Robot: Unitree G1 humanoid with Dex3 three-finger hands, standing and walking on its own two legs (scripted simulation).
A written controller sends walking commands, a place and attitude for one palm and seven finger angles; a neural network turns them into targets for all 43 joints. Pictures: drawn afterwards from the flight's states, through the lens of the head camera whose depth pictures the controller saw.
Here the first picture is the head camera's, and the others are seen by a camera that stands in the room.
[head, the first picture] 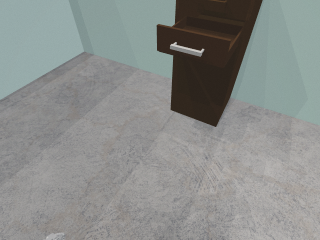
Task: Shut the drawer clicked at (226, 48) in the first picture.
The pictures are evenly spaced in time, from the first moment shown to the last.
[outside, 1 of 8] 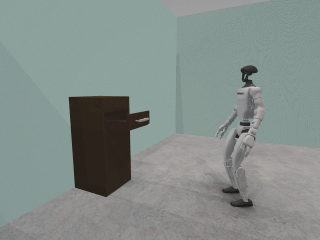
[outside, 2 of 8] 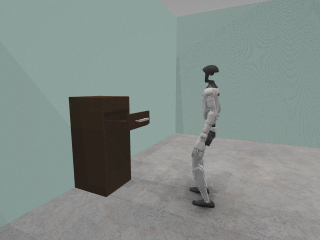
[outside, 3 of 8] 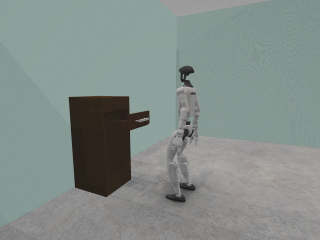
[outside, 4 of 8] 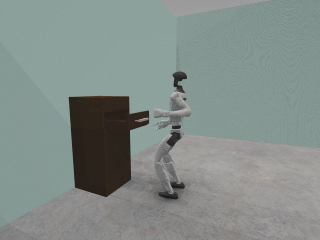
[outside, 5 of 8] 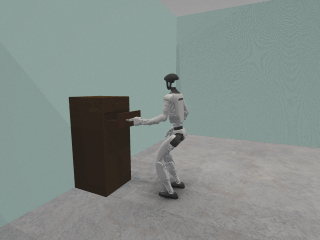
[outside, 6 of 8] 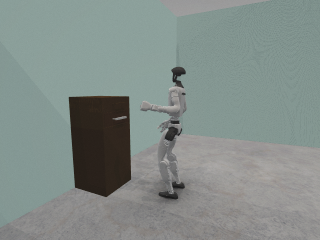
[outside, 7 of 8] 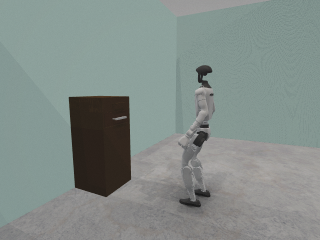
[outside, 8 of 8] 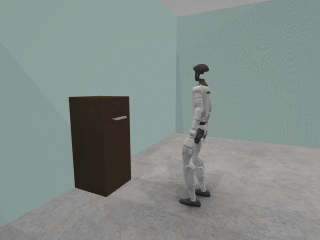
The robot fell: no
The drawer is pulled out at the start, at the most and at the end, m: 0.28 0.28 0.00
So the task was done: yes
